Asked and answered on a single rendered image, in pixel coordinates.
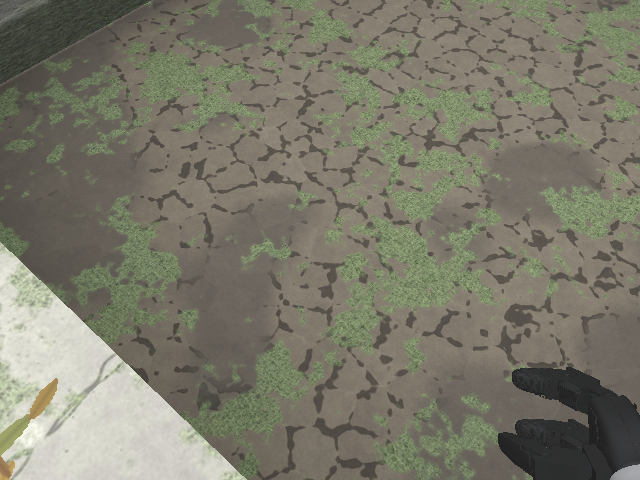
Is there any robot right hand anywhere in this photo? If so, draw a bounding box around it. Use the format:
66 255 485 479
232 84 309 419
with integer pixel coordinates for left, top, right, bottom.
498 367 640 480

